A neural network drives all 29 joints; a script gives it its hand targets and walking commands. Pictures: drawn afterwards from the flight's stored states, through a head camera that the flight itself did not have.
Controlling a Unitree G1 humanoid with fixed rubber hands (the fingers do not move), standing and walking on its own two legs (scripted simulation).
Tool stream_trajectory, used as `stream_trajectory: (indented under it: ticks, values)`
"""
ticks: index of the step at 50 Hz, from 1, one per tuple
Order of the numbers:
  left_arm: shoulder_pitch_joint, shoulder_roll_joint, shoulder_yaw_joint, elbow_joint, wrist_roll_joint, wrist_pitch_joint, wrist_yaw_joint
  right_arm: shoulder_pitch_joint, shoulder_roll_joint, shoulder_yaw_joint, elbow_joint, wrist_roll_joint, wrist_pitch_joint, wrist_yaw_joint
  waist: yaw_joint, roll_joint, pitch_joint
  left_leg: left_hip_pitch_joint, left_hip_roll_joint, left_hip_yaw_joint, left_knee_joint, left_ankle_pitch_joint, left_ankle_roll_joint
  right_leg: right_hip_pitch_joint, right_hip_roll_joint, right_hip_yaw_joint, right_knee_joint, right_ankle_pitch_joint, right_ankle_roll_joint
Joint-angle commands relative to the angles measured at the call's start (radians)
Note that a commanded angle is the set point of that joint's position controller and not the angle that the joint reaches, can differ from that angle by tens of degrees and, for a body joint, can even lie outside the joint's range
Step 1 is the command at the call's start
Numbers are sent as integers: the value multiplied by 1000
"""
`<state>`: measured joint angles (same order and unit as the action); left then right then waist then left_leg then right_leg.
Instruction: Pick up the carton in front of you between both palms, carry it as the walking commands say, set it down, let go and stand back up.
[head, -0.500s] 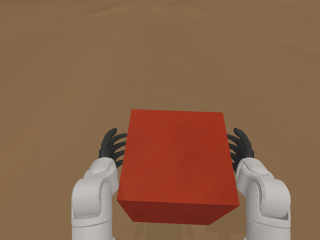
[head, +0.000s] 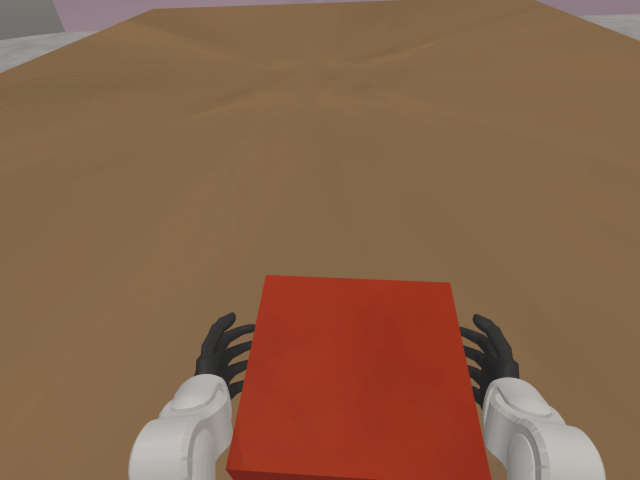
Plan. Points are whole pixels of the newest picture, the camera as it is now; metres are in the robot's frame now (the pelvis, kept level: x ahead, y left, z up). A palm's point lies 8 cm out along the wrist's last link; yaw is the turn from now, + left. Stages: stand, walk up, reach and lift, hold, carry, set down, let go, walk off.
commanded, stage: carry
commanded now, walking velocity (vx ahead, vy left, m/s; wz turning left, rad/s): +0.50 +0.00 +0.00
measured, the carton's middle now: (351, 409) +0.23 +0.00 +0.03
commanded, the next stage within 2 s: none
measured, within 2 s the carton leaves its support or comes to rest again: neither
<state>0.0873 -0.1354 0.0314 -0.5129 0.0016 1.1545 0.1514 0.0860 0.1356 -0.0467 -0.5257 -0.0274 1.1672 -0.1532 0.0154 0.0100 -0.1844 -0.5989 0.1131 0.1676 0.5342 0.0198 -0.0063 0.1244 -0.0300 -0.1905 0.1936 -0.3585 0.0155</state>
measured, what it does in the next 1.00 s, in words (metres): walks ahead: left foot, then right foot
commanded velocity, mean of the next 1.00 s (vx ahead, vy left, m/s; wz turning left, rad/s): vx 0.29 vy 0.00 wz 0.00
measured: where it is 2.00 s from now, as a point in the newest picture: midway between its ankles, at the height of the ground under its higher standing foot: (347, 417)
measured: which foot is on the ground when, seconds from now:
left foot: up 0.00-0.04, down 0.06-0.64, up 0.66-0.98, down 1.00-1.00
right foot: down 0.00-0.06, up 0.08-0.60, down 0.62-1.00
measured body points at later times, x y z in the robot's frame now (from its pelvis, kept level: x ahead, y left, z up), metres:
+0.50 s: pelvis +0.31 +0.02 +0.01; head +0.28 +0.04 +0.46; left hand +0.55 +0.17 +0.10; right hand +0.55 -0.13 +0.11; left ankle +0.21 +0.11 -0.73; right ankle +0.47 -0.13 -0.69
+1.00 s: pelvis +0.60 -0.01 +0.01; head +0.58 -0.03 +0.46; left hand +0.83 +0.14 +0.10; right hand +0.83 -0.17 +0.10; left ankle +0.68 +0.10 -0.73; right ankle +0.55 -0.11 -0.73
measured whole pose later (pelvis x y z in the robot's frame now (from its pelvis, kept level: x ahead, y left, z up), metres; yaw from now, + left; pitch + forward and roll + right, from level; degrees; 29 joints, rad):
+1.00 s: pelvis +0.60 -0.01 +0.01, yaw +0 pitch +3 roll -1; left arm 0.11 -0.14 0.03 -0.59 -0.01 1.11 0.14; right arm 0.08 0.13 -0.03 -0.60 -0.02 1.14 -0.15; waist 0.01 0.04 -0.10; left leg -0.41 0.08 0.16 0.46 -0.03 -0.02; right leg -0.17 -0.03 -0.22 0.41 -0.28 -0.02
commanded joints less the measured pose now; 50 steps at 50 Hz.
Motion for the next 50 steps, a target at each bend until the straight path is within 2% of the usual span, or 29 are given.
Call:
stream_trajectory:
  ticks: [1,2,3,4,5,6,7,8,9,10,13,19,23,27,29,30,31,32,33,34,35,36,37,38,39,43,46,49,50]
  values:
    - [-344,-543,-480,-65,-138,-2,-2,-357,562,507,-62,161,-10,-2,-5,-171,82,119,-45,60,-41,-35,28,-93,-222,29,47,616,-94]
    - [-349,-543,-485,-72,-140,-1,1,-351,563,500,-54,163,-10,-3,-14,-165,29,258,-91,109,-63,-90,33,-110,-201,-12,180,731,-75]
    - [-353,-545,-492,-83,-141,-1,3,-331,566,491,-37,162,-12,-4,-32,-114,-48,469,-121,120,-77,-150,36,-189,-153,-54,389,743,-48]
    - [-355,-550,-499,-93,-147,-1,5,-318,560,483,-41,160,-14,-3,-45,13,-137,692,64,-151,-143,-328,82,-390,-110,-32,644,525,-10]
    - [-340,-563,-516,-128,-156,-1,2,-331,576,494,-35,176,-21,2,-42,315,-256,916,329,-627,-265,-433,222,-685,22,14,983,119,34]
    - [-364,-591,-543,-134,-166,-6,-5,-298,629,502,-29,191,-28,13,-32,290,-224,862,323,-690,-340,-227,212,-769,21,149,1098,-87,8]
    - [-366,-659,-559,-119,-166,-16,-17,-315,675,516,-55,200,-39,27,-32,211,-208,797,290,-549,-311,-109,189,-769,-38,193,1138,-65,-20]
    - [-364,-715,-565,-108,-164,-28,-30,-332,723,532,-64,203,-50,41,-29,90,-208,727,270,-455,-291,-86,157,-754,-80,205,1104,-2,-32]
    - [-364,-757,-566,-93,-157,-41,-42,-356,762,546,-72,203,-63,55,-26,41,-179,635,248,-366,-309,-110,129,-734,-111,206,1030,52,-39]
    - [-365,-780,-571,-83,-147,-52,-50,-369,780,558,-70,204,-74,66,-22,64,-167,567,221,-295,-344,-198,103,-696,-121,194,963,94,-38]
    - [-311,-790,-575,-58,-117,-73,-58,-333,766,577,-62,205,-90,90,-20,121,-127,509,192,-200,-426,-326,103,-689,-115,134,829,163,-20]
    - [-296,-722,-562,-82,-109,-66,-37,-303,673,566,-84,202,-84,83,-26,112,-9,570,163,-118,-487,-282,123,-804,-117,67,530,316,27]
    - [-302,-633,-548,-124,-131,-37,-15,-282,599,532,-98,187,-59,46,-31,112,65,607,147,-63,-473,-173,126,-806,-99,31,409,377,17]
    - [-307,-550,-520,-137,-141,-8,4,-284,540,505,-100,171,-29,10,-31,135,105,659,152,-26,-401,18,105,-728,-79,-1,302,352,-19]
    - [-308,-534,-503,-136,-145,-1,8,-306,536,507,-112,174,-20,0,-22,149,64,658,142,11,-277,199,84,-575,-38,-51,276,300,-39]
    - [-293,-533,-494,-127,-145,0,8,-320,537,512,-122,177,-16,-3,-5,121,13,614,107,65,-121,292,61,-415,13,-99,248,248,-43]
    - [-278,-536,-485,-117,-143,0,8,-320,531,519,-125,183,-12,-6,9,52,-58,484,65,80,100,240,31,-197,-21,-36,246,223,-47]
    - [-281,-528,-476,-117,-144,-1,8,-319,530,539,-149,195,-9,-6,15,-176,-169,208,-30,57,422,-1,-33,53,-296,366,191,223,-153]
    - [-267,-558,-484,-106,-157,-5,3,-322,543,555,-173,202,-7,-2,11,-379,-216,15,-143,-11,654,-473,-50,152,-418,636,75,484,-246]
    - [-268,-596,-488,-131,-170,-10,-11,-335,598,578,-164,216,-13,5,6,-296,-209,-33,-96,-119,767,-529,-22,131,-413,534,109,746,-247]
    - [-275,-650,-508,-146,-181,-21,-26,-337,655,589,-163,217,-23,16,7,-209,-220,-28,-59,-145,772,-509,-3,84,-379,418,151,889,-224]
    - [-300,-695,-525,-158,-186,-34,-40,-348,711,598,-157,218,-35,29,4,-123,-206,-8,-15,-159,696,-458,12,15,-348,324,152,896,-178]
    - [-319,-730,-541,-164,-189,-47,-53,-354,754,605,-150,217,-47,38,0,-92,-196,29,11,-163,594,-404,14,-43,-319,256,117,845,-140]
    - [-326,-752,-553,-165,-194,-58,-64,-352,779,610,-149,206,-57,45,-5,-110,-193,76,2,-136,514,-363,11,-84,-292,198,99,822,-114]
    - [-323,-758,-560,-169,-196,-66,-74,-337,791,612,-142,196,-67,48,-7,-125,-194,112,-9,-116,440,-349,6,-111,-278,161,86,819,-110]
    - [-271,-717,-571,-171,-200,-74,-92,-285,765,613,-154,166,-84,40,-13,-170,-168,208,-46,-56,142,-278,-12,-176,-233,30,98,839,-125]
    - [-245,-664,-557,-176,-189,-62,-80,-289,707,609,-178,171,-69,32,-2,-190,-145,251,-51,-23,43,-153,-14,-204,-226,16,117,739,-115]
    - [-256,-605,-531,-155,-162,-34,-56,-294,636,581,-153,169,-39,27,-10,-136,-87,356,-31,4,-136,41,-18,-266,-188,8,184,537,-62]
    - [-262,-585,-519,-136,-148,-23,-46,-293,606,565,-141,168,-27,25,-11,-107,-67,404,0,-11,-163,86,-19,-299,-179,17,216,467,-44]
